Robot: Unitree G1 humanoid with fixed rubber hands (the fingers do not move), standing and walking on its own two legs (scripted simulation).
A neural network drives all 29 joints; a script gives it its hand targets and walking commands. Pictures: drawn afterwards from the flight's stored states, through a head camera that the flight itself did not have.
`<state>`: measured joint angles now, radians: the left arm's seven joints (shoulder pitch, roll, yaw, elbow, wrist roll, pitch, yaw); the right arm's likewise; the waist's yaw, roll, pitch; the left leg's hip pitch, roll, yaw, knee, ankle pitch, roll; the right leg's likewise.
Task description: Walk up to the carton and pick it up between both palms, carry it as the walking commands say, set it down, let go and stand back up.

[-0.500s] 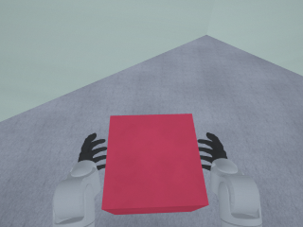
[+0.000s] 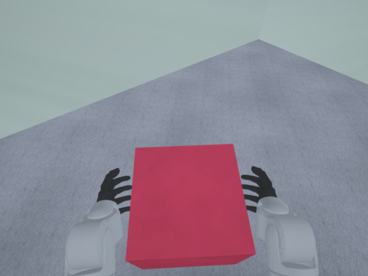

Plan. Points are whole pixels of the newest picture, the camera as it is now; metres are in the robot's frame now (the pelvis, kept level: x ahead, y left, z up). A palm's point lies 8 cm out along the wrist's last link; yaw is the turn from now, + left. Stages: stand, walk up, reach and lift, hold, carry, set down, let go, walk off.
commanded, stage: carry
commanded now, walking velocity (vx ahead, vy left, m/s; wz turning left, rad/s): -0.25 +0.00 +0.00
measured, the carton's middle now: (186, 207) +0.30 +0.00 -0.01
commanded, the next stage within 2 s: none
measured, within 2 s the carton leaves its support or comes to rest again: neither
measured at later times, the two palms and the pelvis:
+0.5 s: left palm out of the picture +0.07 +0.14 +0.11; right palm out of the picture +0.06 -0.16 +0.09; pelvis -0.19 +0.00 +0.01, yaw +1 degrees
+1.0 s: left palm out of the picture -0.14 +0.17 +0.10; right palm out of the picture -0.14 -0.13 +0.09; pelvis -0.38 +0.02 +0.01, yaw +1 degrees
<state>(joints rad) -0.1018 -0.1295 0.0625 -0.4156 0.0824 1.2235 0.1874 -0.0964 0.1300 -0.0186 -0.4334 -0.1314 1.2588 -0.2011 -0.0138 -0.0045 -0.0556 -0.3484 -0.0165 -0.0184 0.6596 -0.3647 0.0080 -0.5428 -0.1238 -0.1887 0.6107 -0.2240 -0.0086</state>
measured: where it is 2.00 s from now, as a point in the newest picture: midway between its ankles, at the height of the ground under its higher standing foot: outside the picture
